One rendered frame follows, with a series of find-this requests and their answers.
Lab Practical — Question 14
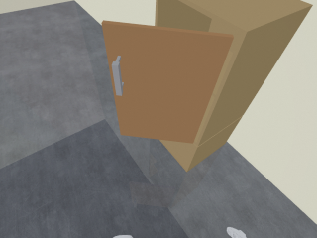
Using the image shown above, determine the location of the handle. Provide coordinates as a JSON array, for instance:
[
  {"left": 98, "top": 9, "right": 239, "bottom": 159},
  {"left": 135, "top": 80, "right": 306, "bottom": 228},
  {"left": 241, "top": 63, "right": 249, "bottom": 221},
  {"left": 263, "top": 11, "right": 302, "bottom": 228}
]
[{"left": 112, "top": 56, "right": 124, "bottom": 96}]

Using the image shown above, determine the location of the robot right hand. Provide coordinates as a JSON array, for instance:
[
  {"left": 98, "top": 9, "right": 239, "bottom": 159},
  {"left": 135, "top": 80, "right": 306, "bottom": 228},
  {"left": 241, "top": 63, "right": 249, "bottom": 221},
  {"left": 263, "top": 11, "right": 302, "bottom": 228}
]
[{"left": 226, "top": 227, "right": 246, "bottom": 238}]

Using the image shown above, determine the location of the cupboard door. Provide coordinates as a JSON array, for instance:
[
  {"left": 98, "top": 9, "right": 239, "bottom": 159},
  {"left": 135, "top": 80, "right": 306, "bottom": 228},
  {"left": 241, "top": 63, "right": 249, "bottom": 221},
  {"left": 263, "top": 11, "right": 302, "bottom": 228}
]
[{"left": 101, "top": 20, "right": 234, "bottom": 144}]

